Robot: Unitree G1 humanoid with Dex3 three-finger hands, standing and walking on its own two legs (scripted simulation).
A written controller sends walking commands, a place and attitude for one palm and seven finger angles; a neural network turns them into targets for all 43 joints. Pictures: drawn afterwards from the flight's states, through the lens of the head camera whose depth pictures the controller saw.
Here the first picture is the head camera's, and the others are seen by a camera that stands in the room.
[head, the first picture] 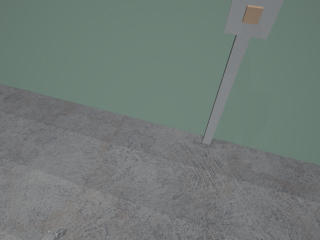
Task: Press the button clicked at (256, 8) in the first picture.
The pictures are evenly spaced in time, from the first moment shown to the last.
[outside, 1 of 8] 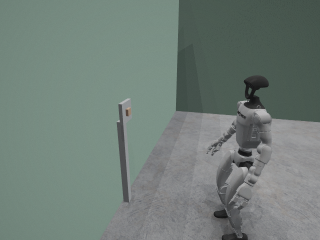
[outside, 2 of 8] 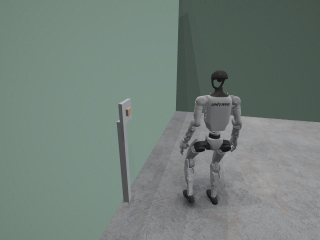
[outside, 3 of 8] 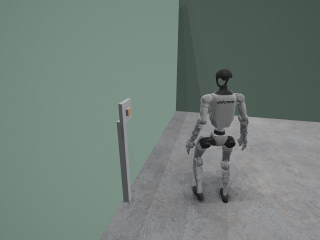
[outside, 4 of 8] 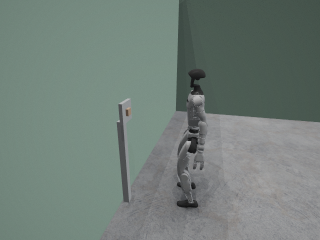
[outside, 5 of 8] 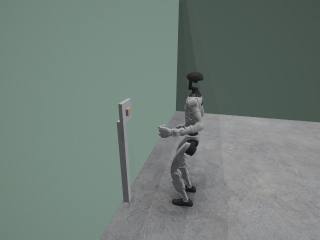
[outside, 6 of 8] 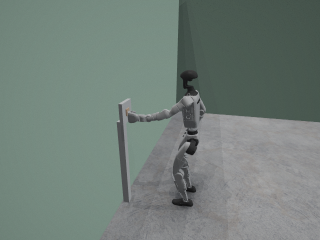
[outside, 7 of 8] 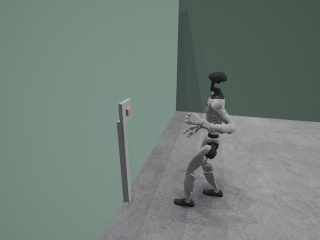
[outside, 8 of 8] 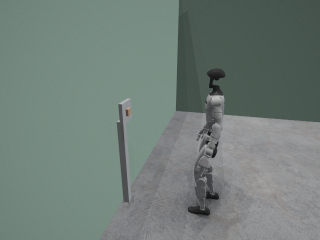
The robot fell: no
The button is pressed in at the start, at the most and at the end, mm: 0 15 0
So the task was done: yes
